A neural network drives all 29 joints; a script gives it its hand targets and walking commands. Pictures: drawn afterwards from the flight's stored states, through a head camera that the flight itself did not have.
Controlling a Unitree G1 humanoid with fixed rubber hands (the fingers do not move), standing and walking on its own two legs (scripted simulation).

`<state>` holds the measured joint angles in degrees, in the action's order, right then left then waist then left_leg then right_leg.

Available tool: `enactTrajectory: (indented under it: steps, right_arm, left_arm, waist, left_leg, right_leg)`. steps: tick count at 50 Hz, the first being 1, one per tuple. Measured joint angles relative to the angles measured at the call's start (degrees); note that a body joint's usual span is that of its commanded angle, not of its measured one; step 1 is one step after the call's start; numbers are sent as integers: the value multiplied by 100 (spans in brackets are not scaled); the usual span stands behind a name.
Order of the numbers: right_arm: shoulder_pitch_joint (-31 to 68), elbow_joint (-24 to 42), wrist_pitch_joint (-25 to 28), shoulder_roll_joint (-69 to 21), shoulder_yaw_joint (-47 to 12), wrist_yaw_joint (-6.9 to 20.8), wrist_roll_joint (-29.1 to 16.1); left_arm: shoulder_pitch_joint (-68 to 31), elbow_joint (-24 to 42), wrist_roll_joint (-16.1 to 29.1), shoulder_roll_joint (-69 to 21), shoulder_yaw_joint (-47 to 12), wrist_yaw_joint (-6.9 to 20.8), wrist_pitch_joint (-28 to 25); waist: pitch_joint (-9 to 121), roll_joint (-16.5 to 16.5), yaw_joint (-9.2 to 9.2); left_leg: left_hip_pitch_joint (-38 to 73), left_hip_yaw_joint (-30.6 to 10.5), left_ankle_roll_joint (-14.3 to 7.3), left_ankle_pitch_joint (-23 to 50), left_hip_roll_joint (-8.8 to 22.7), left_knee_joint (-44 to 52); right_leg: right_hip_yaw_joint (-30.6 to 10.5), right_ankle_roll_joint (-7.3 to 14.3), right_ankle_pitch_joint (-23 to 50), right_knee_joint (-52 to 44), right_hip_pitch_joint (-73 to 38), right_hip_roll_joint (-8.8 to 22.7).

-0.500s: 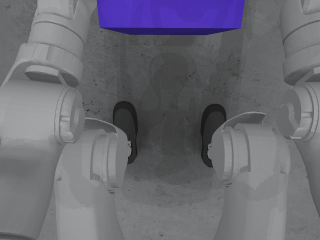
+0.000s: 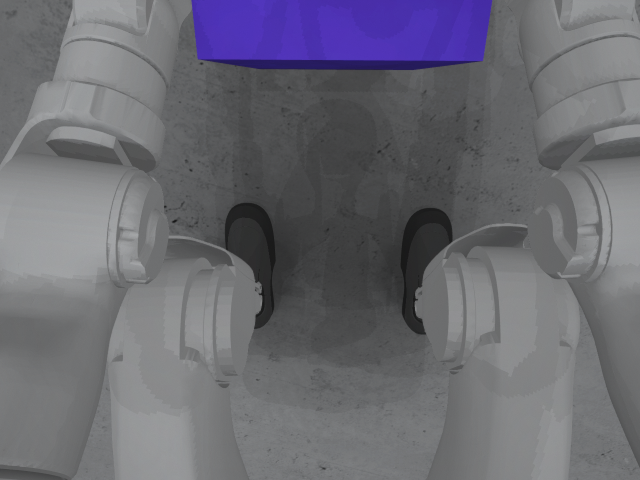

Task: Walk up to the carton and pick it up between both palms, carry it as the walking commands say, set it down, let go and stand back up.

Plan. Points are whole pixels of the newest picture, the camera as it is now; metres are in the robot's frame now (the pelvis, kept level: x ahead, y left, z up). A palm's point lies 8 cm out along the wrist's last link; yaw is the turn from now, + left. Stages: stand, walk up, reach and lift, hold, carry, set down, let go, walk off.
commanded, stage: reach and lift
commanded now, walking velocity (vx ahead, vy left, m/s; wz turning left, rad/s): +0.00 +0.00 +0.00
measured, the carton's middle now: out of the picture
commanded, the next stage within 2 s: none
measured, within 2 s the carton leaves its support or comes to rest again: leaves its support in 0.56 s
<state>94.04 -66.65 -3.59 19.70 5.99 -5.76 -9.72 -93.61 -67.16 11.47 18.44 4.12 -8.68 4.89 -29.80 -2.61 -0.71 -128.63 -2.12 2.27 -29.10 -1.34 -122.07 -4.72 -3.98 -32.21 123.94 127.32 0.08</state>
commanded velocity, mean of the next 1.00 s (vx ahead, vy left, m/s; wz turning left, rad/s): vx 0.00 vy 0.00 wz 0.00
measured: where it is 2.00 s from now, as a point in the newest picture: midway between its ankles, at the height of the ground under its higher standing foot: (337, 288)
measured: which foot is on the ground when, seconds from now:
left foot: down 0.00-1.00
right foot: down 0.00-1.00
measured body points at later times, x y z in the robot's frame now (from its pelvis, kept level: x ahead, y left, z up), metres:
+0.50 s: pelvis +0.00 +0.00 +0.00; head +0.39 -0.02 +0.20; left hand +0.58 +0.13 -0.21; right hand +0.58 -0.17 -0.21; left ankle +0.13 +0.13 -0.34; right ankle +0.12 -0.14 -0.34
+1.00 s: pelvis -0.01 +0.00 +0.01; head +0.36 -0.02 +0.25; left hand +0.58 +0.11 -0.14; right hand +0.59 -0.18 -0.13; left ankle +0.13 +0.13 -0.34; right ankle +0.12 -0.14 -0.34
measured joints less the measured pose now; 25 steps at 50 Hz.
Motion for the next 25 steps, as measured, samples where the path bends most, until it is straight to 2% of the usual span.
enactTrajectory:
  steps: [9, 25]
  right_arm:
    - [11, 83, -219, 7, 189, 208, 228]
    - [10, 347, -658, 10, 203, 218, 273]
  left_arm:
    - [7, 106, -176, -1, 231, 157, 233]
    - [62, 368, -178, -3, 215, 52, 567]
  waist:
    - [27, 0, -4]
    - [-17, 0, -36]
  left_leg:
    - [-1, -3, 0, -28, -7, -1]
    - [9, -8, 0, 21, -22, -23]
  right_leg:
    - [0, 0, -29, 1, 0, 0]
    - [0, 0, 16, 22, -14, -3]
